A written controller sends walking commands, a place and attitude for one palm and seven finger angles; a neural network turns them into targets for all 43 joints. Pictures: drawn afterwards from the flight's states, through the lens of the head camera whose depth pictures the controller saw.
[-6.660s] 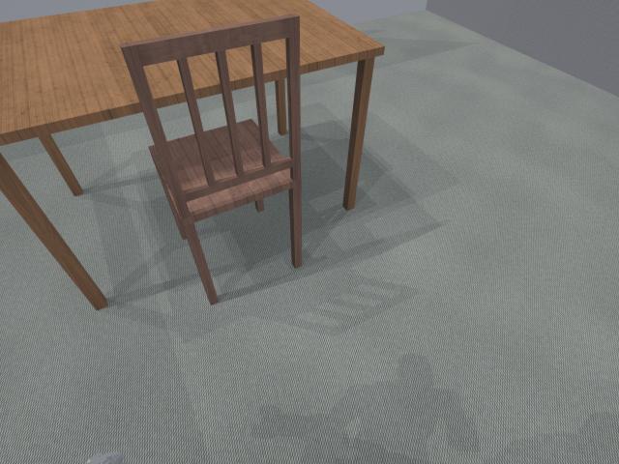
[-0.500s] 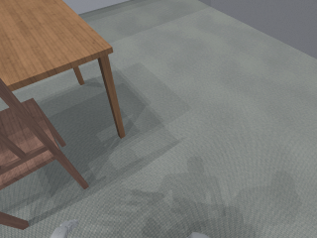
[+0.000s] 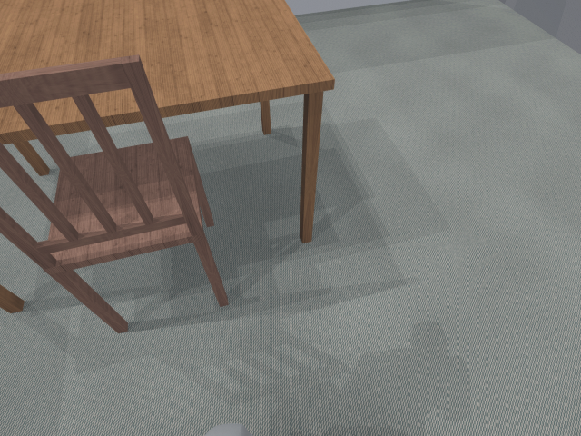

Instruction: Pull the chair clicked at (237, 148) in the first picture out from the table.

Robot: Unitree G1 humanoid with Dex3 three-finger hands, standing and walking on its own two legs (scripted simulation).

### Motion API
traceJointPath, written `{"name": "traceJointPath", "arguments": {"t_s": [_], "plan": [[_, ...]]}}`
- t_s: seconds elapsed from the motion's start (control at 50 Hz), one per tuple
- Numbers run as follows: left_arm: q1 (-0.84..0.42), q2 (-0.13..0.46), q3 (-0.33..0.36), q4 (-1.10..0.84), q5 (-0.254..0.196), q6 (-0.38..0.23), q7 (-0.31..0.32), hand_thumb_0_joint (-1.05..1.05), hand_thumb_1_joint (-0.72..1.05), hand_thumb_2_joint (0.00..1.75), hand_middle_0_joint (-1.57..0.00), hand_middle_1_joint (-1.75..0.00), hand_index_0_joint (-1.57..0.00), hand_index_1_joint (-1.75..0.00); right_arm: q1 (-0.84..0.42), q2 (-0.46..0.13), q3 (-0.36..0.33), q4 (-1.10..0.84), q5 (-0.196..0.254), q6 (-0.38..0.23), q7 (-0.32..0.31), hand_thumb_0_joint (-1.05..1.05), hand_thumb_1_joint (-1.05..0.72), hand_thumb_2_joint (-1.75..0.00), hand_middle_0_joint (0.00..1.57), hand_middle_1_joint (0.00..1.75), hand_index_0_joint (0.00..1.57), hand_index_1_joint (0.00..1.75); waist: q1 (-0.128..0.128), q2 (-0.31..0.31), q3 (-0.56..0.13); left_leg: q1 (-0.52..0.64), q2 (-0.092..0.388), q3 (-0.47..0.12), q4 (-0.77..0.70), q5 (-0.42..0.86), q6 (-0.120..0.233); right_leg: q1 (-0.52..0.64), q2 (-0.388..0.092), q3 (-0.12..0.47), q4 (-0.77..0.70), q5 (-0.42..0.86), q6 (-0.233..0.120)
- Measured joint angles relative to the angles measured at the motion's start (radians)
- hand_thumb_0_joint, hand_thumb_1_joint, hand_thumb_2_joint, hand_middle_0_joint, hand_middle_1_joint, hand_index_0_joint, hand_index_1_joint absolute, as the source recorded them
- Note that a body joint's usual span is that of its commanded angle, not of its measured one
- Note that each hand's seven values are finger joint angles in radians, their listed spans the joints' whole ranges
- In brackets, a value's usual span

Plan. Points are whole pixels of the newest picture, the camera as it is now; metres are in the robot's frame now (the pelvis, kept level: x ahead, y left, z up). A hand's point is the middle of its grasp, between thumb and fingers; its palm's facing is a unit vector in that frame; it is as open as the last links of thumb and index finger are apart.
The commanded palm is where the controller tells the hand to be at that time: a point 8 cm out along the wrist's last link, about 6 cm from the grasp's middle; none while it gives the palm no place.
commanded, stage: turn to face it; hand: left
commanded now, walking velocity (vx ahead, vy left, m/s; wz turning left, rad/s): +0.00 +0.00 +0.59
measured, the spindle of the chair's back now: (75, 178) +0.54 +0.47 -0.04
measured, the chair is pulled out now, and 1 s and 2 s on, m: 0.00 0.00 0.00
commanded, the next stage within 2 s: take the last steps up to it in 0.58 s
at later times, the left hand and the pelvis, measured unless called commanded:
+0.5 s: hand out of the picture +0.08 +0.23 -0.15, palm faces +0.25 -0.93 -0.27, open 7.4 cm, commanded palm none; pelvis +0.02 +0.00 +0.00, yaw +13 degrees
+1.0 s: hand out of the picture -0.08 +0.22 -0.18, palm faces +0.45 -0.87 -0.20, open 7.4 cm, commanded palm none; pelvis +0.03 +0.06 +0.00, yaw +22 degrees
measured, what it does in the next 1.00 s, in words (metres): steps on the spot, turning left: left foot, then right foot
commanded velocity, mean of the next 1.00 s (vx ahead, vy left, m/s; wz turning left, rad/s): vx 0.09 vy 0.02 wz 0.27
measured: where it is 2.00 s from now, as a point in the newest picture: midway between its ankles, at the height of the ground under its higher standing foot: outside the picture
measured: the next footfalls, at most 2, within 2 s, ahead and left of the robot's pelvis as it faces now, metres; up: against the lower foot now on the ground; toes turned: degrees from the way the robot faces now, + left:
left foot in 0.06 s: +0.04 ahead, +0.13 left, +0.00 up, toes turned +8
right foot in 0.50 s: +0.09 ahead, -0.10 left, +0.00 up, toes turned +9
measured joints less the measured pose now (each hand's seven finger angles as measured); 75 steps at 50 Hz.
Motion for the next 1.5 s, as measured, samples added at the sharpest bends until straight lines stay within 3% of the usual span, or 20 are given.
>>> {"name": "traceJointPath", "arguments": {"t_s": [0.04, 0.06, 0.1, 0.2, 0.34, 0.48, 0.5, 0.56, 0.62, 0.68, 0.78, 0.92, 0.96, 1.02, 1.1, 1.2, 1.32, 1.44, 1.46, 1.5], "plan": [[0.016, 0.019, 0.01, 0.009, -0.005, 0.006, -0.002, 0.01, 0.9, 0.9, -0.2, -0.3, -0.2, -0.3, -0.012, 0.003, 0.007, -0.017, -0.001, -0.014, 0.001, 0.0, -0.91, -0.89, 0.2, 0.3, 0.19, 0.3, 0.007, -0.011, -0.001, 0.06, -0.008, 0.027, -0.146, 0.081, 0.015, -0.014, -0.02, -0.021, 0.052, -0.03, 0.019], [0.025, 0.029, 0.016, 0.013, -0.009, 0.011, -0.004, 0.01, 0.9, 0.9, -0.2, -0.3, -0.2, -0.3, -0.018, 0.003, 0.009, -0.027, -0.003, -0.025, 0.002, 0.0, -0.91, -0.89, 0.2, 0.3, 0.19, 0.3, 0.008, -0.016, -0.005, 0.079, -0.013, 0.032, -0.196, 0.12, 0.054, -0.04, -0.032, -0.019, 0.109, -0.048, 0.028], [0.018, 0.054, 0.026, 0.029, -0.013, 0.034, 0.0, 0.01, 0.9, 0.9, -0.2, -0.3, -0.2, -0.3, -0.035, 0.017, 0.014, -0.038, -0.001, -0.046, -0.002, 0.0, -0.91, -0.89, 0.2, 0.3, 0.19, 0.3, 0.014, -0.04, 0.005, 0.064, -0.03, 0.027, -0.161, 0.093, 0.099, -0.12, -0.025, 0.072, 0.295, -0.179, 0.051], [-0.023, 0.071, 0.037, 0.039, -0.017, 0.049, -0.001, 0.01, 0.91, 0.9, -0.2, -0.3, -0.2, -0.3, -0.029, 0.037, 0.029, -0.044, -0.004, -0.06, -0.023, 0.0, -0.9, -0.89, 0.2, 0.3, 0.2, 0.3, 0.01, -0.027, -0.001, 0.103, -0.04, -0.026, -0.232, 0.12, 0.105, -0.254, 0.041, 0.193, 0.542, -0.139, 0.072], [-0.078, 0.051, 0.026, -0.003, -0.018, 0.035, -0.005, 0.01, 0.91, 0.9, -0.2, -0.3, -0.2, -0.3, -0.005, 0.054, 0.036, -0.029, -0.005, -0.053, -0.023, 0.0, -0.9, -0.89, 0.2, 0.3, 0.2, 0.3, -0.004, -0.009, -0.019, 0.145, -0.065, -0.084, -0.324, 0.175, 0.109, -0.261, 0.072, 0.238, 0.416, -0.063, 0.08], [-0.101, 0.011, 0.008, -0.029, -0.023, 0.014, -0.002, 0.01, 0.91, 0.9, -0.2, -0.3, -0.2, -0.3, 0.033, 0.057, 0.027, -0.01, -0.008, -0.039, -0.024, 0.0, -0.9, -0.89, 0.2, 0.3, 0.2, 0.3, -0.03, 0.022, -0.034, 0.123, -0.081, -0.132, -0.278, 0.155, 0.082, -0.124, 0.128, 0.226, 0.111, -0.003, 0.053], [-0.096, 0.009, 0.004, -0.035, -0.022, 0.005, -0.003, 0.01, 0.91, 0.9, -0.2, -0.3, -0.2, -0.3, 0.043, 0.057, 0.025, -0.007, -0.006, -0.038, -0.024, 0.0, -0.9, -0.89, 0.2, 0.3, 0.2, 0.3, -0.03, 0.021, -0.04, 0.109, -0.089, -0.135, -0.253, 0.143, 0.075, -0.086, 0.13, 0.222, 0.028, 0.052, 0.048], [-0.087, -0.021, -0.011, -0.031, -0.012, -0.014, 0.0, 0.01, 0.91, 0.9, -0.2, -0.3, -0.2, -0.3, 0.057, 0.04, 0.008, 0.005, 0.0, -0.025, -0.026, 0.0, -0.9, -0.89, 0.2, 0.3, 0.2, 0.3, -0.036, 0.06, -0.04, 0.025, -0.091, -0.152, -0.046, -0.006, 0.06, -0.077, 0.137, 0.184, 0.023, 0.049, -0.036], [-0.062, -0.043, -0.017, -0.023, -0.011, -0.013, 0.002, 0.01, 0.91, 0.9, -0.2, -0.3, -0.2, -0.3, 0.068, 0.028, -0.003, 0.028, -0.004, -0.007, -0.022, 0.0, -0.9, -0.89, 0.2, 0.3, 0.2, 0.3, -0.031, 0.07, -0.044, -0.056, -0.087, -0.137, 0.215, -0.019, 0.047, -0.049, 0.127, 0.161, -0.013, 0.052, -0.046], [-0.041, -0.053, -0.017, -0.004, -0.009, -0.011, 0.004, 0.01, 0.9, 0.9, -0.2, -0.3, -0.2, -0.3, 0.079, 0.026, -0.005, 0.046, -0.004, -0.006, -0.017, 0.0, -0.91, -0.89, 0.2, 0.3, 0.2, 0.3, -0.031, 0.065, -0.046, -0.078, -0.059, -0.117, 0.298, 0.027, 0.031, -0.022, 0.118, 0.139, -0.06, 0.072, -0.044], [-0.01, -0.051, -0.012, 0.034, -0.004, -0.023, 0.0, 0.01, 0.9, 0.9, -0.2, -0.3, -0.2, -0.3, 0.089, 0.035, 0.005, 0.075, -0.005, -0.008, -0.015, 0.0, -0.91, -0.89, 0.2, 0.3, 0.19, 0.3, -0.014, 0.037, -0.045, -0.017, -0.023, -0.086, 0.145, 0.004, 0.02, 0.008, 0.095, 0.107, -0.103, 0.086, -0.035], [0.07, -0.012, 0.008, 0.11, 0.001, -0.03, -0.01, 0.01, 0.9, 0.9, -0.2, -0.3, -0.2, -0.3, 0.075, 0.053, 0.023, 0.074, -0.007, -0.039, -0.004, 0.0, -0.91, -0.89, 0.2, 0.3, 0.19, 0.3, 0.028, -0.01, -0.068, 0.105, -0.015, -0.01, -0.168, 0.026, 0.053, 0.023, 0.053, 0.077, -0.087, 0.058, 0.009], [0.096, 0.003, 0.015, 0.134, -0.005, -0.015, -0.013, 0.01, 0.9, 0.9, -0.2, -0.3, -0.2, -0.3, 0.076, 0.057, 0.027, 0.058, -0.01, -0.066, -0.008, 0.0, -0.91, -0.89, 0.2, 0.3, 0.19, 0.3, 0.025, -0.017, -0.078, 0.144, -0.023, -0.001, -0.258, 0.086, 0.074, -0.007, 0.042, 0.085, -0.001, -0.014, 0.012], [0.111, 0.018, 0.021, 0.174, -0.002, 0.016, -0.014, 0.01, 0.91, 0.9, -0.2, -0.3, -0.2, -0.3, 0.088, 0.08, 0.039, 0.048, -0.013, -0.095, -0.025, 0.0, -0.91, -0.89, 0.2, 0.3, 0.19, 0.3, 0.019, -0.035, -0.085, 0.17, -0.04, 0.02, -0.253, 0.075, 0.116, -0.12, 0.065, 0.164, 0.276, -0.133, -0.013], [0.087, 0.019, 0.016, 0.184, -0.001, 0.002, -0.027, 0.01, 0.91, 0.9, -0.2, -0.3, -0.2, -0.3, 0.142, 0.108, 0.06, 0.071, -0.006, -0.121, -0.045, 0.0, -0.91, -0.89, 0.2, 0.3, 0.2, 0.3, 0.004, -0.03, -0.088, 0.266, -0.063, 0.013, -0.388, 0.115, 0.133, -0.25, 0.079, 0.186, 0.475, -0.017, -0.015], [0.026, -0.001, 0.008, 0.158, -0.005, -0.016, -0.025, 0.01, 0.91, 0.9, -0.2, -0.3, -0.2, -0.3, 0.212, 0.143, 0.076, 0.134, 0.003, -0.134, -0.053, 0.0, -0.9, -0.89, 0.2, 0.3, 0.2, 0.3, 0.002, -0.024, -0.08, 0.365, -0.094, 0.0, -0.508, 0.14, 0.147, -0.346, 0.081, 0.198, 0.491, 0.074, 0.002], [-0.045, -0.04, 0.002, 0.136, -0.01, -0.015, -0.021, 0.01, 0.91, 0.9, -0.2, -0.3, -0.19, -0.3, 0.273, 0.17, 0.075, 0.191, -0.001, -0.138, -0.063, 0.0, -0.9, -0.89, 0.2, 0.3, 0.2, 0.3, -0.023, -0.014, -0.062, 0.445, -0.114, -0.005, -0.539, 0.097, 0.149, -0.358, 0.095, 0.183, 0.342, 0.117, -0.012], [-0.097, -0.072, -0.009, 0.111, -0.012, -0.039, -0.011, 0.01, 0.91, 0.9, -0.2, -0.3, -0.2, -0.3, 0.31, 0.167, 0.069, 0.231, -0.002, -0.129, -0.072, 0.0, -0.9, -0.89, 0.2, 0.3, 0.2, 0.3, -0.048, 0.015, -0.035, 0.471, -0.099, 0.0, -0.413, -0.024, 0.126, -0.234, 0.153, 0.147, 0.1, 0.15, -0.066], [-0.096, -0.072, -0.011, 0.108, -0.012, -0.052, -0.007, 0.01, 0.91, 0.9, -0.2, -0.3, -0.2, -0.3, 0.317, 0.169, 0.068, 0.239, 0.003, -0.125, -0.073, 0.0, -0.9, -0.89, 0.2, 0.3, 0.2, 0.3, -0.045, 0.011, -0.035, 0.448, -0.098, 0.001, -0.33, -0.046, 0.116, -0.194, 0.157, 0.147, 0.052, 0.219, -0.079], [-0.102, -0.084, -0.016, 0.112, -0.014, -0.075, 0.004, 0.01, 0.91, 0.9, -0.2, -0.3, -0.2, -0.3, 0.297, 0.16, 0.058, 0.244, 0.016, -0.111, -0.073, 0.0, -0.9, -0.89, 0.2, 0.3, 0.2, 0.3, -0.04, 0.031, -0.024, 0.325, -0.081, -0.029, -0.049, -0.053, 0.091, -0.173, 0.173, 0.139, 0.063, 0.15, -0.104]]}}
